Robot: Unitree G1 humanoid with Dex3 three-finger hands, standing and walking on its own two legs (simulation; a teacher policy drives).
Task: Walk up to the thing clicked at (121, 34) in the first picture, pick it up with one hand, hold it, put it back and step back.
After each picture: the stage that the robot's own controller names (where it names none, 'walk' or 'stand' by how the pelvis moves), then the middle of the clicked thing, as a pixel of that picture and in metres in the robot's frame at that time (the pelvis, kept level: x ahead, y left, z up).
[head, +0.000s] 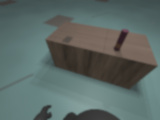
stand; (120, 40) +0.86 -0.27 -0.01
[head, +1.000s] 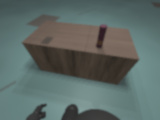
walk; (101, 37) +0.82 -0.03 +0.02
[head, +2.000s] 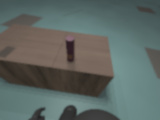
walk; (70, 50) +0.55 +0.23 +0.02
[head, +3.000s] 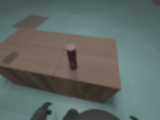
stand; (72, 58) +0.46 +0.19 +0.00
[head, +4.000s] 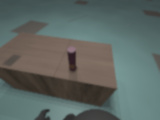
stand; (72, 60) +0.49 +0.19 -0.02
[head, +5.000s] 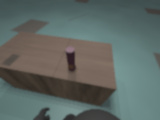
stand; (71, 60) +0.48 +0.20 -0.02
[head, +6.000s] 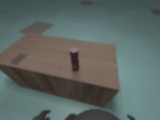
stand; (74, 60) +0.49 +0.20 -0.02
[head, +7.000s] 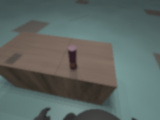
stand; (72, 58) +0.51 +0.20 -0.02
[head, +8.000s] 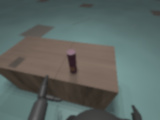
rise first; (72, 62) +0.47 +0.21 -0.01
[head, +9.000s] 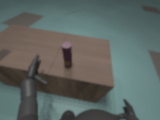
go down; (67, 56) +0.49 +0.20 +0.01
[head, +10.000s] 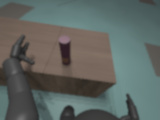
go down; (65, 52) +0.48 +0.19 +0.04
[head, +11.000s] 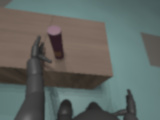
close in; (57, 45) +0.49 +0.22 +0.06
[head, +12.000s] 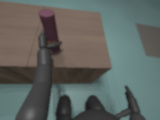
close; (51, 34) +0.54 +0.21 +0.09
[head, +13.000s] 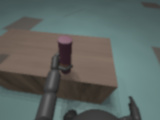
lift; (65, 57) +0.36 +0.17 +0.15
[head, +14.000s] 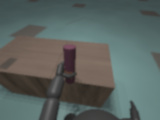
hold; (69, 65) +0.33 +0.15 +0.13
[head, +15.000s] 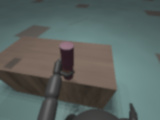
hold; (67, 63) +0.32 +0.16 +0.16
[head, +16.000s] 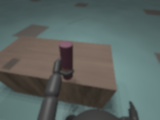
hold; (67, 62) +0.33 +0.17 +0.15
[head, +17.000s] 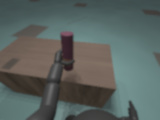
crouch; (67, 53) +0.39 +0.17 +0.18
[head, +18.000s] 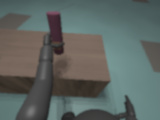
lower; (56, 35) +0.50 +0.21 +0.19
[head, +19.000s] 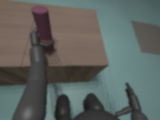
lower; (45, 33) +0.54 +0.22 +0.10
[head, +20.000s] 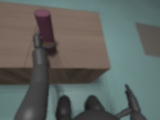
lower; (47, 35) +0.53 +0.22 +0.09
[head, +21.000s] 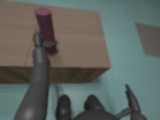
lower; (48, 34) +0.53 +0.22 +0.09
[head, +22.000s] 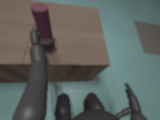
lower; (45, 31) +0.54 +0.22 +0.10
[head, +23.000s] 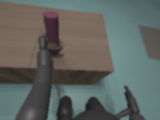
open; (53, 36) +0.52 +0.21 +0.09
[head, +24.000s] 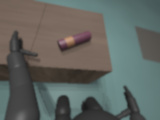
sink last; (75, 40) +0.58 +0.08 -0.01
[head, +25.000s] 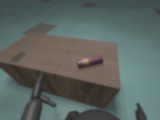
sink last; (90, 61) +0.56 +0.06 -0.06
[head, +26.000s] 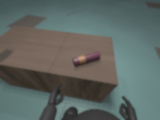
stand; (86, 58) +0.54 +0.06 -0.05
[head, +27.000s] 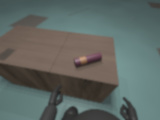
stand; (88, 59) +0.54 +0.06 -0.05
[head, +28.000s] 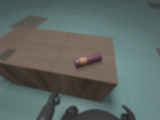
stand; (88, 59) +0.53 +0.05 -0.05
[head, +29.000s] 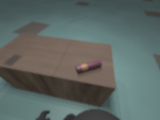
stand; (88, 66) +0.53 +0.04 -0.11
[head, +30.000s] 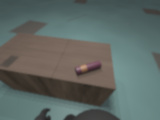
stand; (88, 67) +0.50 +0.04 -0.11
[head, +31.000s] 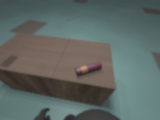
stand; (88, 68) +0.49 +0.03 -0.11
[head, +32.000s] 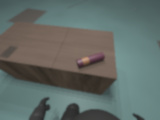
walk; (90, 59) +0.52 +0.03 -0.09
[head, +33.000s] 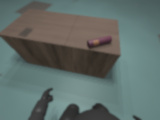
walk; (99, 41) +0.74 -0.03 -0.08
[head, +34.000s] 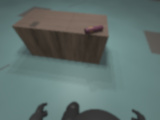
stand; (93, 29) +1.05 +0.06 -0.08
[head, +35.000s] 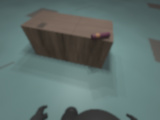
stand; (100, 35) +1.00 -0.04 -0.09
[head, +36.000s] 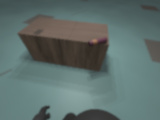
stand; (97, 41) +0.94 -0.05 -0.11
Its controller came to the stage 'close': yes
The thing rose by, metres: 0.19
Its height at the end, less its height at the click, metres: -0.09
